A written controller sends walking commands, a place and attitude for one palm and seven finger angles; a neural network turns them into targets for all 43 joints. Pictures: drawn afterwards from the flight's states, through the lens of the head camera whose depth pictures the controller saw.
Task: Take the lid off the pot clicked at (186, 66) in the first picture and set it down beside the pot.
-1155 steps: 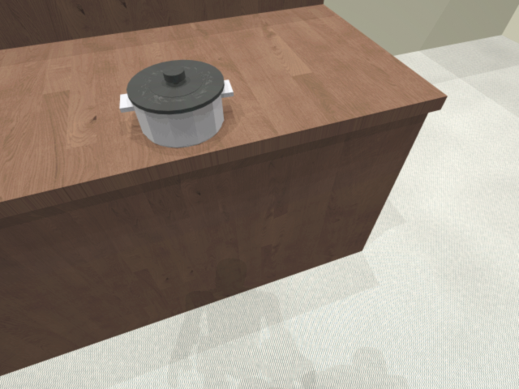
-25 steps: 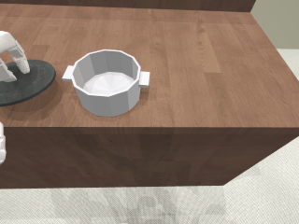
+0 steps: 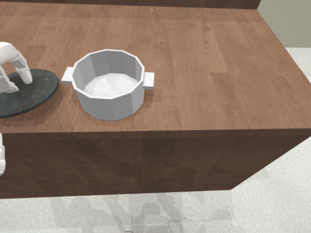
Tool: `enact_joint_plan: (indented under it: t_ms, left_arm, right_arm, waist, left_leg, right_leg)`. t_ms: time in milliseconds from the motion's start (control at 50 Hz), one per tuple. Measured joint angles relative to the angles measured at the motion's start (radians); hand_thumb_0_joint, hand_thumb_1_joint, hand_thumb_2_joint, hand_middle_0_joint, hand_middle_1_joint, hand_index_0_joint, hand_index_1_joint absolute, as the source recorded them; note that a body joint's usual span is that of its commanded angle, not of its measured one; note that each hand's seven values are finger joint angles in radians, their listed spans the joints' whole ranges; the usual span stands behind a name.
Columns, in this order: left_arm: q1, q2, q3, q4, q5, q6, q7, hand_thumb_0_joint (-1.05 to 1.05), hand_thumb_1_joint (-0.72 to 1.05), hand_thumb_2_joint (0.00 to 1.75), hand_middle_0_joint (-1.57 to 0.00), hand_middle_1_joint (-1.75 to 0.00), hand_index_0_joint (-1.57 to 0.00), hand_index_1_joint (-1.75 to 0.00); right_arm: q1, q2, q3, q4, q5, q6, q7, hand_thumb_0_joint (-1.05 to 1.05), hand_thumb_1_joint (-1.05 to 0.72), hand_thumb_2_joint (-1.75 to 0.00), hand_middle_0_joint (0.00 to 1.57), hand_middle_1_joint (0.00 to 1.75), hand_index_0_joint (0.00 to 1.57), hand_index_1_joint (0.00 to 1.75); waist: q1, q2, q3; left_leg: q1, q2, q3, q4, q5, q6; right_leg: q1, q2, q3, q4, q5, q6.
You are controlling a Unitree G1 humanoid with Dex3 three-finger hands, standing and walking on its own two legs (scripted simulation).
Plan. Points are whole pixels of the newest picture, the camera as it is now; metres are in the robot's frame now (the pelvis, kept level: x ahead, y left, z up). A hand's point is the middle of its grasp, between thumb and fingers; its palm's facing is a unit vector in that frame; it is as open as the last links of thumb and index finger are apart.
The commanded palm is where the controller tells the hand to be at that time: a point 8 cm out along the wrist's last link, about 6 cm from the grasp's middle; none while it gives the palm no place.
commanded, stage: lower the lid onto the table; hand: left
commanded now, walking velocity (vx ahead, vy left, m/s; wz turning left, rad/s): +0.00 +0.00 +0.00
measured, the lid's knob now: (13, 83) +0.47 +0.35 +0.11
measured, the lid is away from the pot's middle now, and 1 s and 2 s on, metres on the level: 0.24 0.25 0.25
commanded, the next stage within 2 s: open the fingers wide in 0.52 s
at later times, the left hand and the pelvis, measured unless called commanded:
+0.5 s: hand (7, 85) +0.45 +0.35 +0.12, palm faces -0.45 -0.20 -0.87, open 5.8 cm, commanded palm +0.50 +0.35 +0.17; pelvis +0.00 +0.01 -0.01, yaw -1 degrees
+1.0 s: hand (7, 89) +0.45 +0.35 +0.11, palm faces -0.37 -0.11 -0.92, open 5.9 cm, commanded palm +0.46 +0.34 +0.17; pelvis -0.01 +0.01 -0.02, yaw -1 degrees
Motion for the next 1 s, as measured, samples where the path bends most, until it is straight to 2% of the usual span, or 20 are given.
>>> enact_joint_plan:
  t_ms: [180,320,620,680,780,1000]
  left_arm:
    - [-0.018,0.0,-0.034,0.03,0.005,-0.009,0.007,0.05,0.28,0.78,-0.65,-0.91,-0.89,-0.97]
    - [-0.058,0.019,-0.051,0.087,0.006,-0.013,0.017,0.04,0.27,0.77,-0.66,-0.93,-0.94,-0.99]
    - [-0.097,0.05,-0.044,0.135,0.023,-0.036,0.016,0.02,0.24,0.77,-0.67,-0.97,-0.97,-1.0]
    - [-0.011,0.056,0.018,0.044,0.03,-0.063,0.023,0.02,0.23,0.79,-0.67,-0.96,-0.97,-1.0]
    - [0.065,0.053,0.051,-0.054,0.023,-0.121,0.056,0.0,0.25,0.81,-0.66,-0.94,-0.93,-1.03]
    - [0.083,0.035,0.055,-0.097,0.013,-0.143,0.071,-0.01,0.31,0.8,-0.6,-0.93,-0.86,-1.03]
  right_arm:
    - [0.007,-0.008,0.002,0.012,-0.002,-0.019,-0.017,0.0,-0.91,-0.9,0.2,0.3,0.2,0.3]
    - [0.016,-0.011,0.004,0.03,-0.001,-0.03,-0.024,0.0,-0.91,-0.9,0.2,0.3,0.2,0.3]
    - [0.058,-0.007,0.007,0.034,0.0,-0.022,-0.026,0.0,-0.91,-0.9,0.2,0.3,0.2,0.3]
    - [0.071,-0.003,-0.006,0.011,-0.006,0.001,-0.017,0.0,-0.91,-0.9,0.2,0.3,0.2,0.3]
    - [0.058,0.011,-0.011,0.002,-0.004,0.046,-0.014,0.0,-0.91,-0.9,0.2,0.3,0.2,0.3]
    - [-0.001,0.012,-0.009,-0.031,0.002,0.075,-0.008,0.0,-0.91,-0.9,0.2,0.3,0.2,0.3]
  waist:
    - [0.002,-0.007,0.001]
    - [-0.008,-0.015,-0.008]
    - [-0.025,-0.004,-0.024]
    - [-0.02,0.004,-0.035]
    - [-0.002,0.004,-0.03]
    - [0.008,-0.004,-0.026]
  left_leg:
    - [-0.028,0.002,-0.005,0.027,-0.007,0.002]
    - [-0.06,0.005,-0.002,0.056,-0.02,0.004]
    - [-0.133,0.011,0.011,0.117,-0.045,0.012]
    - [-0.143,0.012,0.019,0.12,-0.046,0.013]
    - [-0.144,0.012,0.021,0.125,-0.047,0.015]
    - [-0.142,0.011,0.009,0.134,-0.045,0.014]
  right_leg:
    - [-0.023,0.003,-0.005,0.021,-0.006,-0.001]
    - [-0.056,0.006,-0.002,0.049,-0.017,0.002]
    - [-0.133,0.009,0.009,0.111,-0.039,0.006]
    - [-0.148,0.009,0.017,0.121,-0.042,0.001]
    - [-0.15,0.009,0.019,0.13,-0.044,0.003]
    - [-0.142,0.01,0.008,0.131,-0.044,-0.003]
